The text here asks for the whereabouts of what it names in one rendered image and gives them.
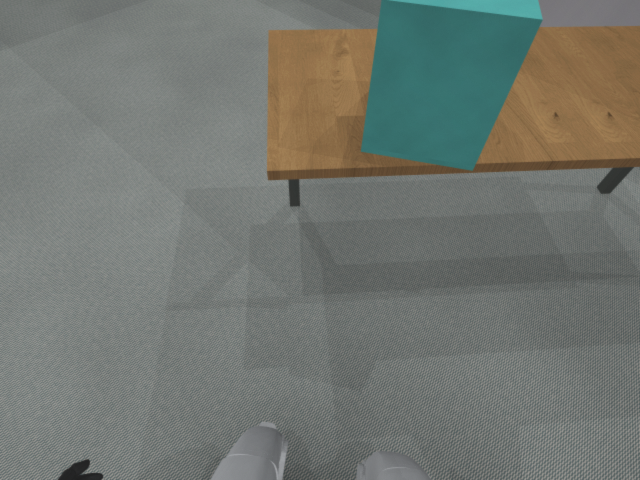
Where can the robot left thigh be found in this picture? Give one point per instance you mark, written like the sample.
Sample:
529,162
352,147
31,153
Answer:
259,454

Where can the table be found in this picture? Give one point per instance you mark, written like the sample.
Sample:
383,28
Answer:
575,104

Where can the carton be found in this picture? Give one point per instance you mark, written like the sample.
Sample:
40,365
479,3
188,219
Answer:
442,70

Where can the robot left hand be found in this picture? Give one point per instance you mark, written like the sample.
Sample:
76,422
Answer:
73,473

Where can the robot thigh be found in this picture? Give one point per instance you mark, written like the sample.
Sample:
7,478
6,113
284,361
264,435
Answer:
387,465
259,454

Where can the robot right thigh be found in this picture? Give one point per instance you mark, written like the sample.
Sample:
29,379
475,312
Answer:
387,465

